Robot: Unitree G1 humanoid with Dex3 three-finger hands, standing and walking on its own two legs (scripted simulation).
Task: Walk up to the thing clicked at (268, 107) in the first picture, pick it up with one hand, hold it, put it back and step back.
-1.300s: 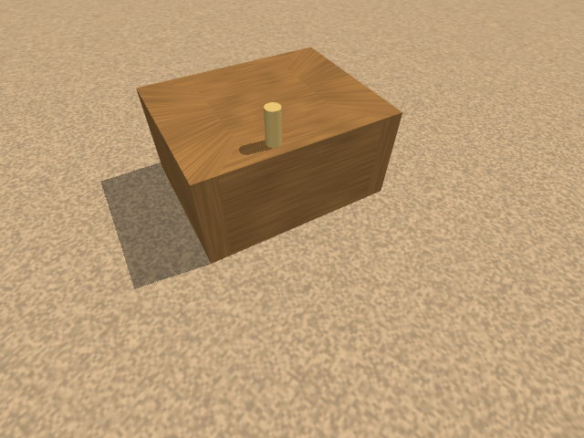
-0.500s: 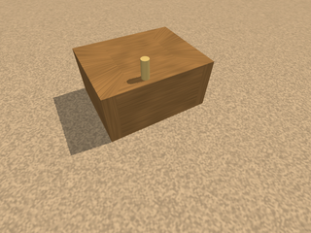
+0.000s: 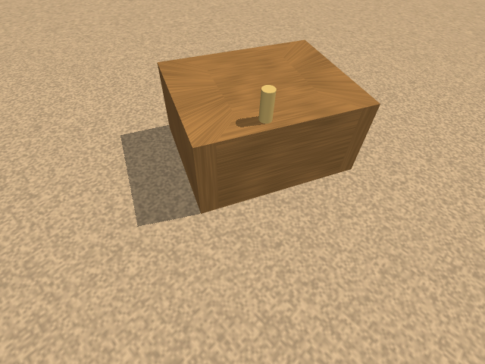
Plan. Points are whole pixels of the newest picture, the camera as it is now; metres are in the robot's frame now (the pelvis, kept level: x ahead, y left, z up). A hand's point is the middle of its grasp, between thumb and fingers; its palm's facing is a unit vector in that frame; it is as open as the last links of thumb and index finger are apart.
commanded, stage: walk up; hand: right
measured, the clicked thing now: (267, 104) +1.12 -0.07 -0.25
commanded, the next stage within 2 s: none
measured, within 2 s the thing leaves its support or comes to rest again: neither
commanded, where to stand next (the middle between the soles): +0.68 +0.04 m, yaw +19 degrees
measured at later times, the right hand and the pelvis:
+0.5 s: hand (359, 318) +0.25 -0.22 -0.15, palm faces -0.18 +0.92 -0.36, open 7.4 cm; pelvis +0.19 +0.04 -0.02, yaw +10 degrees
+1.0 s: hand (319, 190) +0.56 -0.18 -0.13, palm faces -0.29 +0.84 -0.45, open 7.4 cm; pelvis +0.38 +0.05 -0.02, yaw +16 degrees
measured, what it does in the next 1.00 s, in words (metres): walks ahead, turning left: left foot, then right foot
